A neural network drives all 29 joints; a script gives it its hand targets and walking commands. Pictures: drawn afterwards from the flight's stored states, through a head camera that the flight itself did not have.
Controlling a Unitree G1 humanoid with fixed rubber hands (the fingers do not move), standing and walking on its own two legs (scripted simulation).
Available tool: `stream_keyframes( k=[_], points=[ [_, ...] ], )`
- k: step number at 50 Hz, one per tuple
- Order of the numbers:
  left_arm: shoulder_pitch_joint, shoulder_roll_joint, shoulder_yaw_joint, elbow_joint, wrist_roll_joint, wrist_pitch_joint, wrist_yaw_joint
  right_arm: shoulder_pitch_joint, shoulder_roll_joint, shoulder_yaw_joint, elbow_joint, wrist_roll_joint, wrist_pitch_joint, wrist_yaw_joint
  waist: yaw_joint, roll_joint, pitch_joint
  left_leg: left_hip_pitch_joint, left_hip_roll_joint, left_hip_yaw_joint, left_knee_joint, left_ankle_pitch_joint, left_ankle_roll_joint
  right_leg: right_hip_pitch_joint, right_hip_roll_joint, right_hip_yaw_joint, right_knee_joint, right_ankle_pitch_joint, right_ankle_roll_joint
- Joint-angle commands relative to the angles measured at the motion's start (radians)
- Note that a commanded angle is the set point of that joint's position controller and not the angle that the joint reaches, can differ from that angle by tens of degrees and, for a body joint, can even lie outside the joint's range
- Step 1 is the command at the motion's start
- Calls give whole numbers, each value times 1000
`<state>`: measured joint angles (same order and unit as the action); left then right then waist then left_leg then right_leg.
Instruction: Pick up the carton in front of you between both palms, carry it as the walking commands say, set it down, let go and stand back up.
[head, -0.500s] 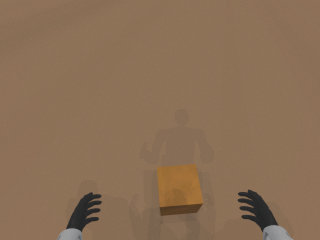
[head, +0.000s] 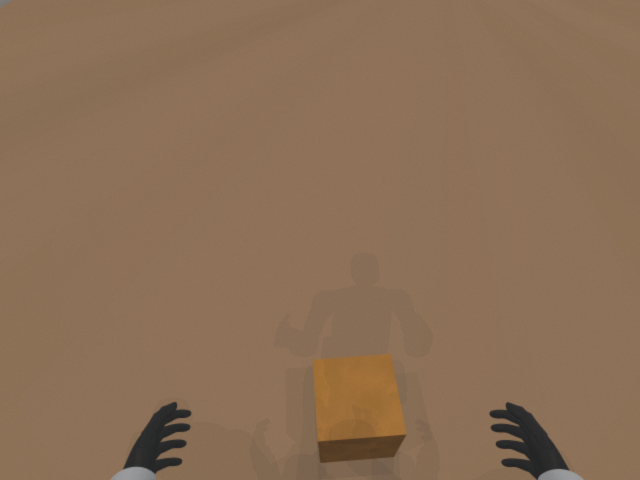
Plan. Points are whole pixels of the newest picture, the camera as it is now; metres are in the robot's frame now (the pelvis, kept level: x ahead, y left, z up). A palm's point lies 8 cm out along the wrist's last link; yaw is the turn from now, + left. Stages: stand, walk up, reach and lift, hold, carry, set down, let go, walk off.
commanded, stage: stand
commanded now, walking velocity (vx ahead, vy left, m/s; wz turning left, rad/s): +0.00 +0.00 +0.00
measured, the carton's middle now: (354, 409) +0.39 -0.06 -0.65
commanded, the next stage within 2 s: none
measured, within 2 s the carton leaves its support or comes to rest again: neither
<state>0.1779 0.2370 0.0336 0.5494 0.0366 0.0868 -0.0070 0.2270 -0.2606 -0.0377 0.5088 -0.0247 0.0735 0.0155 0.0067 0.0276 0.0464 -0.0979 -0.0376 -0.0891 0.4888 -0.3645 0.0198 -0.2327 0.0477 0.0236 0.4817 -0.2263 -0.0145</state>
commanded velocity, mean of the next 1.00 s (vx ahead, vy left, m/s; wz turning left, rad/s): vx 0.00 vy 0.00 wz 0.00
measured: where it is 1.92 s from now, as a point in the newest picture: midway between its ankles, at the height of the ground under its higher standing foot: outside the picture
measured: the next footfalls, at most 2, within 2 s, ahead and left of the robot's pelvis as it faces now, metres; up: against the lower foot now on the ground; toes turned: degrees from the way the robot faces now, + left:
none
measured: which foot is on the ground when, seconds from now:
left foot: down 0.00-1.00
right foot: down 0.00-1.00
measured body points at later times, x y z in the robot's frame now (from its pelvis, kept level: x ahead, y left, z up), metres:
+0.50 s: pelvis +0.02 +0.00 +0.00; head +0.03 -0.01 +0.45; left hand +0.15 +0.29 -0.10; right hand +0.15 -0.29 -0.10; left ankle -0.06 +0.11 -0.74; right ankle +0.02 -0.11 -0.74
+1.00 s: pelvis +0.00 +0.00 +0.01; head +0.00 -0.01 +0.46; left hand +0.11 +0.31 -0.10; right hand +0.12 -0.31 -0.10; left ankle -0.06 +0.11 -0.74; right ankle +0.02 -0.11 -0.74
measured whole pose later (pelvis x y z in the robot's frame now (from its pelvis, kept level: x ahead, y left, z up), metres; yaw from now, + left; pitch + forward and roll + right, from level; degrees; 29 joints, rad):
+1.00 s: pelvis +0.00 +0.00 +0.01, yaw +1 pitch -2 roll +0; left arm 0.12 0.35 0.03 0.98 0.02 -0.01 0.02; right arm 0.21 -0.38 -0.01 0.85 -0.03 0.00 -0.03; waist 0.01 0.02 0.02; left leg -0.04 -0.04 -0.11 0.40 -0.31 0.02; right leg -0.19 0.03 0.01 0.42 -0.20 -0.02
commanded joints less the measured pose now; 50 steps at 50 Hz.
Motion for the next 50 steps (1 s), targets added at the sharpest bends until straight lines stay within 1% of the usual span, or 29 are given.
stream_keyframes(
  k=[1,3,5,7,11,16,22,28,50],
  points=[
    [-48,167,54,12,9,-57,22,-26,-155,-45,-28,-18,-42,-26,-6,6,-42,-186,70,-39,-74,44,-23,42,-81,66,-36,-39,7],
    [-58,174,50,45,7,-71,14,-34,-172,-46,-9,-14,-51,-25,-3,2,-62,-192,79,-55,-62,101,-16,59,-82,64,-13,43,2],
    [-59,184,47,75,6,-80,14,-31,-183,-46,11,-12,-57,-27,-8,-9,-83,-169,81,-57,-45,189,-18,71,-92,69,3,145,-3],
    [-59,197,45,103,5,-86,18,-23,-191,-46,33,-11,-60,-31,-11,-15,-99,-143,82,-58,-31,267,-21,81,-102,75,13,216,-10],
    [-57,221,46,147,1,-94,28,-10,-208,-44,69,-8,-65,-39,-11,-21,-118,-111,86,-62,-22,357,-21,107,-113,82,17,285,-18],
    [-57,237,47,188,-2,-98,32,-1,-224,-40,102,-8,-69,-45,-7,-22,-117,-101,91,-68,-28,395,-20,136,-122,89,13,322,-23],
    [-67,244,45,227,-5,-102,33,3,-233,-34,135,-6,-73,-49,-4,-17,-108,-97,96,-75,-46,412,-19,159,-126,90,3,339,-24],
    [-80,249,41,264,-8,-104,32,-1,-240,-27,167,-4,-78,-51,-1,-13,-97,-94,102,-82,-71,402,-16,170,-128,92,-14,324,-23],
    [-103,281,24,387,-16,-109,26,-38,-272,-10,295,-2,-90,-45,2,-17,-43,-93,113,-104,-171,249,1,167,-139,115,-104,198,-17]
  ],
)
